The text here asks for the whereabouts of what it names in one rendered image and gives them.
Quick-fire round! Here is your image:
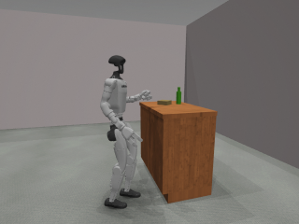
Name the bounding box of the left robot shin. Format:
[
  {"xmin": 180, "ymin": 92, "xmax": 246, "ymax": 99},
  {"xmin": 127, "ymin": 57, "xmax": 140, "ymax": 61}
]
[{"xmin": 124, "ymin": 159, "xmax": 137, "ymax": 191}]

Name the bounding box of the right robot hand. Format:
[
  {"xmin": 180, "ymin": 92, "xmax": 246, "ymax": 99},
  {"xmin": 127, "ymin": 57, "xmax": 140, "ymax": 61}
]
[{"xmin": 121, "ymin": 126, "xmax": 143, "ymax": 147}]

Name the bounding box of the left robot forearm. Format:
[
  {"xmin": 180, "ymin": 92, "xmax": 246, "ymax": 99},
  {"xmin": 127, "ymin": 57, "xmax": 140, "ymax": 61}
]
[{"xmin": 126, "ymin": 94, "xmax": 141, "ymax": 103}]

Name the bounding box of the left robot hand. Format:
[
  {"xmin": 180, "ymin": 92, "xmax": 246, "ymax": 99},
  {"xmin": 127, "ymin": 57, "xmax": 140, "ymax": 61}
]
[{"xmin": 139, "ymin": 90, "xmax": 152, "ymax": 101}]

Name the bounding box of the robot right upper arm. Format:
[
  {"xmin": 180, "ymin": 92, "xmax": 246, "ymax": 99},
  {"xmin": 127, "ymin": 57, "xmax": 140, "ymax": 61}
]
[{"xmin": 100, "ymin": 78, "xmax": 117, "ymax": 109}]

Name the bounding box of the table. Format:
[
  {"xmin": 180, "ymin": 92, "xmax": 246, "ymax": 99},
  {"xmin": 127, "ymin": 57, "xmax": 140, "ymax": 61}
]
[{"xmin": 139, "ymin": 101, "xmax": 218, "ymax": 203}]

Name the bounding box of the sponge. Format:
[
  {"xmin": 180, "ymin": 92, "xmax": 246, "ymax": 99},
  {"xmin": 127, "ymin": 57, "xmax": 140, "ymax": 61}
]
[{"xmin": 157, "ymin": 100, "xmax": 172, "ymax": 105}]

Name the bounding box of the right robot forearm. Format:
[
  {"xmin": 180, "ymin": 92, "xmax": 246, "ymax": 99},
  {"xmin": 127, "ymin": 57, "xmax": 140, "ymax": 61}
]
[{"xmin": 100, "ymin": 103, "xmax": 126, "ymax": 131}]

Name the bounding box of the robot right thigh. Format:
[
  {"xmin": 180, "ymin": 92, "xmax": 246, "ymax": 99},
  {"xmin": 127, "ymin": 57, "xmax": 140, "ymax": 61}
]
[{"xmin": 107, "ymin": 126, "xmax": 128, "ymax": 173}]

